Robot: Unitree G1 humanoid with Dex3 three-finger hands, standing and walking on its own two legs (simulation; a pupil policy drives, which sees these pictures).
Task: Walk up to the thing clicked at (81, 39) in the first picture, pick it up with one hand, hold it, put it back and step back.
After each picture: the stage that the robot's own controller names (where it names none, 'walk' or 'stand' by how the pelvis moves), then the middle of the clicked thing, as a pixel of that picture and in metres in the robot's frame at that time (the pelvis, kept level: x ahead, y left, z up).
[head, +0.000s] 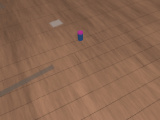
stand; (80, 35) +1.52 +0.04 -0.72
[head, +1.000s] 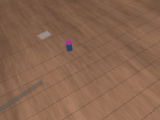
walk; (69, 46) +1.38 +0.27 -0.70
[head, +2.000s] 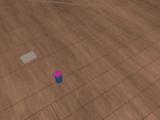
walk; (58, 77) +0.87 +0.30 -0.71
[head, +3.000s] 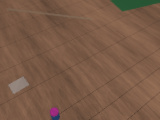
walk; (54, 114) +0.52 +0.22 -0.70
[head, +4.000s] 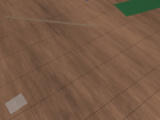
stand; out of the picture +0.33 +0.23 -0.71
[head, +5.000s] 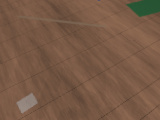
stand; out of the picture +0.32 +0.18 -0.71
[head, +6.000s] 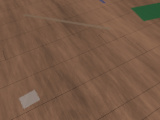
stand; out of the picture +0.35 +0.17 -0.72
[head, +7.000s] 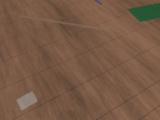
stand; out of the picture +0.35 +0.17 -0.72
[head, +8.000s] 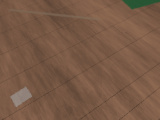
stand; out of the picture +0.35 +0.21 -0.71
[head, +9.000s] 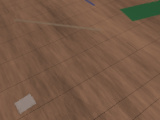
stand; out of the picture +0.36 +0.17 -0.72
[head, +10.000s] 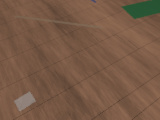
stand; out of the picture +0.36 +0.17 -0.72
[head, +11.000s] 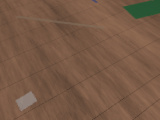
stand; out of the picture +0.36 +0.17 -0.72
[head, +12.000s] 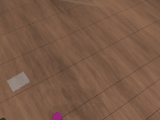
go down; (57, 118) +0.38 +0.17 -0.68
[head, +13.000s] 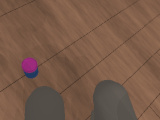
go down; (30, 68) +0.45 +0.19 -0.30
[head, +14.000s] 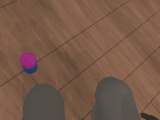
close in; (29, 63) +0.46 +0.18 -0.29
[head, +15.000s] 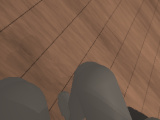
close in; out of the picture +0.44 +0.23 -0.23
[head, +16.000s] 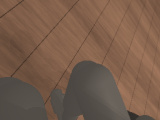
close; out of the picture +0.43 +0.23 -0.24
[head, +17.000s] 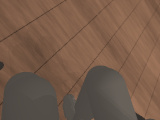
lift; out of the picture +0.38 +0.23 -0.21
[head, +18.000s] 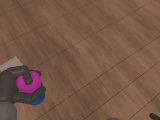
lift; (32, 89) +0.33 +0.18 -0.01
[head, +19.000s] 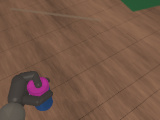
hold; (41, 94) +0.32 +0.16 +0.00
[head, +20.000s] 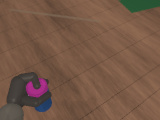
hold; (40, 95) +0.32 +0.17 +0.00
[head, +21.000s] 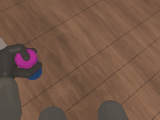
crouch; (29, 65) +0.42 +0.18 -0.07
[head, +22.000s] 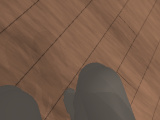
lower; out of the picture +0.47 +0.24 -0.20
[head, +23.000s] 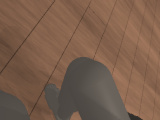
lower; out of the picture +0.47 +0.26 -0.24
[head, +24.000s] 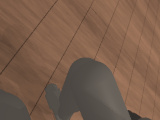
lower; out of the picture +0.47 +0.26 -0.24
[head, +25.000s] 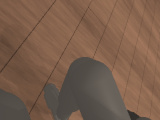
lower; out of the picture +0.47 +0.25 -0.25
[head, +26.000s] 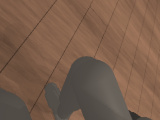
loosen; out of the picture +0.47 +0.25 -0.25
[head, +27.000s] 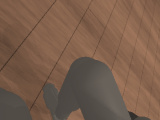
withdraw; out of the picture +0.46 +0.24 -0.25
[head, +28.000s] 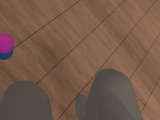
stand; (4, 47) +0.47 +0.21 -0.27
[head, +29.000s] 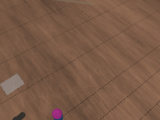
stand; (57, 115) +0.41 +0.16 -0.62
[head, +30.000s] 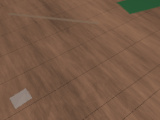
stand; out of the picture +0.41 +0.16 -0.67
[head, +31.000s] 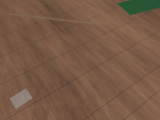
stand; out of the picture +0.41 +0.16 -0.66
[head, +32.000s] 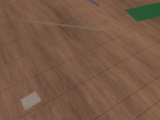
stand; out of the picture +0.42 +0.15 -0.72
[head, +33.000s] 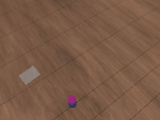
walk; (72, 101) +0.49 +0.11 -0.70
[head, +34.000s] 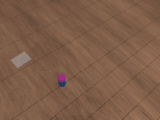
walk; (61, 80) +0.70 +0.16 -0.70
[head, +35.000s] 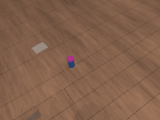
stand; (71, 62) +1.03 +0.22 -0.70
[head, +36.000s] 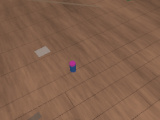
stand; (72, 66) +1.06 +0.14 -0.72
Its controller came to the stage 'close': yes
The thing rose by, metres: 0.71
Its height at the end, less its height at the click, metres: +0.00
